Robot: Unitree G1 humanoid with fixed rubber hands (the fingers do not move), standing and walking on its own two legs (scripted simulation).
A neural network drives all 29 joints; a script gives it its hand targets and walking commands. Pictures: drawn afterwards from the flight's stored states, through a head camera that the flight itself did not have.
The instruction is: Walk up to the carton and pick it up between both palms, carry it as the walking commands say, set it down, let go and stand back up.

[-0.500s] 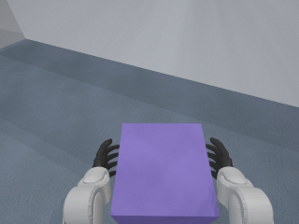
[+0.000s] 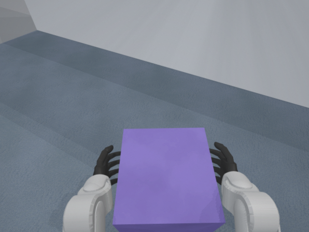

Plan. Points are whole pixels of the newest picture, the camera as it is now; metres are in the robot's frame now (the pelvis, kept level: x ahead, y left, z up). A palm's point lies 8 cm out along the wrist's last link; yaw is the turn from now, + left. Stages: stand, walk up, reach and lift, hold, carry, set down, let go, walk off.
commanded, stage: carry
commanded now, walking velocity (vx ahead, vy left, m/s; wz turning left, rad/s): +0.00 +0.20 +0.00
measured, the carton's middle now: (164, 190) +0.25 +0.01 +0.01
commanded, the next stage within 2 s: none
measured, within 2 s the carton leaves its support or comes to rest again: neither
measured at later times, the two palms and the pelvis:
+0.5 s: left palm (44, 182) +0.22 +0.26 +0.10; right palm (176, 183) +0.22 -0.01 +0.10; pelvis -0.02 +0.13 +0.00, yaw +0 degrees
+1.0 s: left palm out of the picture +0.20 +0.40 +0.09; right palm (107, 202) +0.19 +0.13 +0.09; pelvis -0.04 +0.28 +0.00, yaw -1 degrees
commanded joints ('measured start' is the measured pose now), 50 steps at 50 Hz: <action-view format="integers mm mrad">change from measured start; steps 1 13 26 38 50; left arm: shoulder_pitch -426 -332 -334 -394 -366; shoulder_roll -881 -831 -781 -878 -862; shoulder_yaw -635 -515 -559 -624 -546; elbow -122 -18 -121 -130 -88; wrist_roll -316 -248 -260 -299 -262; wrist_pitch -41 -42 -40 -52 -58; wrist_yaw -151 -147 -133 -149 -160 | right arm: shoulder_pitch -296 -373 -292 -285 -377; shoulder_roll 858 810 829 871 886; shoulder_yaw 481 557 534 509 591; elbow -92 -145 -96 -103 -132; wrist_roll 233 244 261 242 286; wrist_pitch -23 0 9 -31 -14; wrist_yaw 141 135 123 145 144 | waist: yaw -18 9 -16 -24 -16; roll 177 -306 -200 171 -45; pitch -212 -133 -199 -211 -78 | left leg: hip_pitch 207 -302 64 205 -275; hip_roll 210 17 -22 206 65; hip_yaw -175 -59 46 -199 -135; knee -181 308 -120 -218 505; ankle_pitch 324 -239 8 199 -97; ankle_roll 150 -49 -72 162 -71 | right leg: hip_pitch -88 396 333 10 343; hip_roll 46 -422 -181 79 -266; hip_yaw -10 486 19 -37 178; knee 180 -737 -477 -24 -684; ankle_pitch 18 526 702 28 580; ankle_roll -27 -294 -76 -38 -212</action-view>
